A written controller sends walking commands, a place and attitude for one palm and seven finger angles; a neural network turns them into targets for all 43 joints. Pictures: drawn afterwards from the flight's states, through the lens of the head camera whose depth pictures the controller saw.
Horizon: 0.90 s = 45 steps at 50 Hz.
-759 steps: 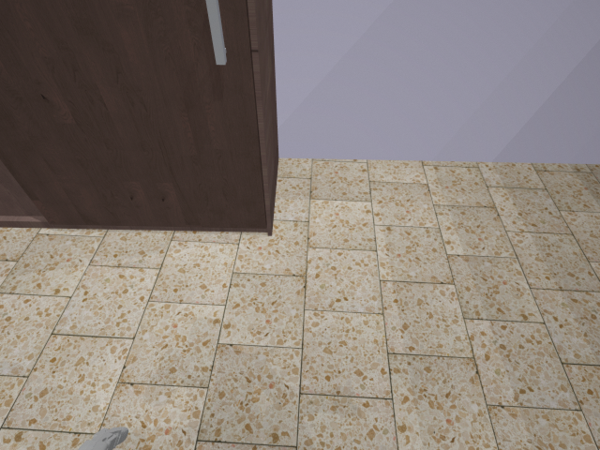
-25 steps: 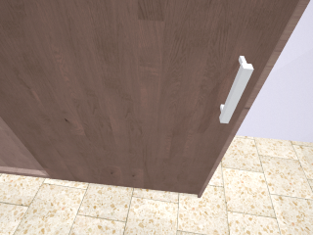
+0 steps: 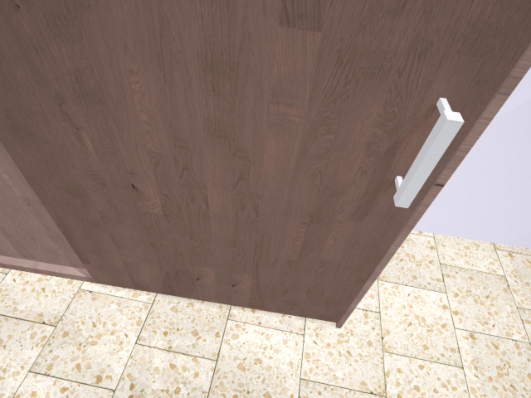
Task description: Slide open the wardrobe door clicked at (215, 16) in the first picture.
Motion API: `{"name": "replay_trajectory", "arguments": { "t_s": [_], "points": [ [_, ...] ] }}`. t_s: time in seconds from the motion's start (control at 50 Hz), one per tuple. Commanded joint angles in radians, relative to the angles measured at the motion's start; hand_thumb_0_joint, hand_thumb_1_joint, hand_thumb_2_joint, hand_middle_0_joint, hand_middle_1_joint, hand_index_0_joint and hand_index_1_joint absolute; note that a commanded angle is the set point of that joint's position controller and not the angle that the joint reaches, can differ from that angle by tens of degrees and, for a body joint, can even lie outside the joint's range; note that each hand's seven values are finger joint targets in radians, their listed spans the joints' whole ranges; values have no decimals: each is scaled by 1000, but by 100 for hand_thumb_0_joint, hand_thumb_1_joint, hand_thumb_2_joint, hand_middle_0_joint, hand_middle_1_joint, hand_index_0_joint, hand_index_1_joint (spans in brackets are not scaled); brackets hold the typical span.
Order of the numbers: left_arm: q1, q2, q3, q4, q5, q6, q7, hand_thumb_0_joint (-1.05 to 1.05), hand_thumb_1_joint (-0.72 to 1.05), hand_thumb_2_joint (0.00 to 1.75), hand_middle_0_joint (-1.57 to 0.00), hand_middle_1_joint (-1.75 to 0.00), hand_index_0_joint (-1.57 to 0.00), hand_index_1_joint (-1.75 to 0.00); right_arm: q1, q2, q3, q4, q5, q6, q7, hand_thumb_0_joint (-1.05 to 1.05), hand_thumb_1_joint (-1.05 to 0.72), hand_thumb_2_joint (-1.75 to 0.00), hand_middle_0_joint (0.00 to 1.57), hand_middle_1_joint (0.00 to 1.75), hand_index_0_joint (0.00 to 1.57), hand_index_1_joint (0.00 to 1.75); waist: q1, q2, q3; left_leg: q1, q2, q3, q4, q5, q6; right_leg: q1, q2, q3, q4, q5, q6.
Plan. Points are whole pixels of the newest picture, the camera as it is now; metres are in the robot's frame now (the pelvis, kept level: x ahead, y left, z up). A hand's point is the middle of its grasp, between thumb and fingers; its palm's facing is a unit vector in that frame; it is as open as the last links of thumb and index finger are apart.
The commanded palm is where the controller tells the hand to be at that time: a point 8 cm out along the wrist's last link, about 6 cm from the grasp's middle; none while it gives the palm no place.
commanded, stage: come to a stop and stand still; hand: right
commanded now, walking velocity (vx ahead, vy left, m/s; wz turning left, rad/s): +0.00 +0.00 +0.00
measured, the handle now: (420, 156) +0.50 -0.22 +0.13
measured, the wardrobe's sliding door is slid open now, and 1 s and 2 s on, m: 0.00 0.00 0.00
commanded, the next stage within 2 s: look again from close up in 0.28 s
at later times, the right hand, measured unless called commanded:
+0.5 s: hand out of the picture +0.01 -0.18 -0.17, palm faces +0.04 +0.97 -0.22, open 7.3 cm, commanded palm none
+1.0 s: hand out of the picture +0.02 -0.19 -0.17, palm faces +0.03 +0.98 -0.22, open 7.3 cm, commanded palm none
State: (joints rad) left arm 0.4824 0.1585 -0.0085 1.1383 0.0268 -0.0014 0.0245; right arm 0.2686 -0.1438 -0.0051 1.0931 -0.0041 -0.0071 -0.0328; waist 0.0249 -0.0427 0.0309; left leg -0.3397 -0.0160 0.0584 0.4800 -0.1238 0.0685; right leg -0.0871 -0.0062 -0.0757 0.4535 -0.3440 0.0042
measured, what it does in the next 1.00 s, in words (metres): stands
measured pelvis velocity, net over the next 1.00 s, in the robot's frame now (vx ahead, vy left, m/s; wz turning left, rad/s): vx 0.02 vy -0.01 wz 0.00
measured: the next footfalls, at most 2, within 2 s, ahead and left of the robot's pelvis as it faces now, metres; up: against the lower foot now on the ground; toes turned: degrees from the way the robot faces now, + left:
none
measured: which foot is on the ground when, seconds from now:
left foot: down 0.00-1.00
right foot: down 0.00-1.00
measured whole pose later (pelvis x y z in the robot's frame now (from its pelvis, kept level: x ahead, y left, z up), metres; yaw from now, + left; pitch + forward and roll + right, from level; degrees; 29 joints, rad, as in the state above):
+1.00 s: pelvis +0.02 -0.01 +0.00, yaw +0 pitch -2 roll -1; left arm 0.36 0.13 -0.01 1.14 0.02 -0.02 0.04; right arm 0.25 -0.15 0.00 1.12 -0.01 -0.01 -0.04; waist 0.00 -0.02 0.07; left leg -0.30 -0.01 0.06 0.47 -0.15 0.05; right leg -0.03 0.00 -0.07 0.42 -0.36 -0.01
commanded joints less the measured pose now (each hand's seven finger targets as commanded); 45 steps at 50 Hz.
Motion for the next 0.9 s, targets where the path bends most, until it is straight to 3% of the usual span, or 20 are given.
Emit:
{"name": "replay_trajectory", "arguments": {
  "t_s": [0.0,0.06,0.28,0.5,0.58,0.8,0.88],
  "points": [
    [88,33,-2,-17,-5,-19,5,0,90,90,-20,-30,-20,-30,38,-113,-19,-23,2,-19,-8,0,-90,-90,20,30,20,30,-17,46,65,118,142,-206,-151,-282,21,-203,-76,80,-123,-40,-41],
    [95,26,-2,-7,-5,-20,7,0,90,90,-20,-30,-20,-30,36,-102,-18,-16,1,-18,-8,0,-90,-90,20,30,20,30,-18,52,90,108,142,-206,-148,-277,19,-219,-75,78,-119,-41,-41],
    [78,14,2,-6,-8,-20,11,0,90,90,-20,-30,-20,-30,33,-88,-16,-10,-2,-20,-10,0,-90,-90,20,30,20,30,-10,60,88,95,135,-202,-143,-222,12,-183,-80,72,-118,-21,-40],
    [19,27,6,-20,-14,-25,14,0,90,90,-20,-30,-20,-30,47,-86,-9,-2,-5,-27,-10,0,-90,-90,20,30,20,30,-7,52,60,138,134,-185,-117,-42,5,-129,-90,69,-130,51,-37],
    [1,39,6,-22,-13,-24,15,0,90,90,-20,-30,-20,-30,46,-91,-9,0,-5,-26,-8,0,-90,-90,20,30,20,30,-11,46,70,139,134,-188,-123,-61,2,-136,-89,69,-133,37,-37],
    [-9,44,5,-16,-14,-27,19,0,90,90,-20,-30,-20,-30,40,-88,-7,2,-3,-24,-9,0,-90,-90,20,30,20,30,-16,26,58,186,129,-158,-77,68,1,-132,-102,80,-152,99,-36],
    [-12,48,6,-15,-13,-25,19,0,90,90,-20,-30,-20,-30,36,-93,-7,0,-3,-20,-8,0,-90,-90,20,30,20,30,-20,35,76,174,130,-165,-88,8,0,-146,-98,81,-150,58,-37]
  ]
}}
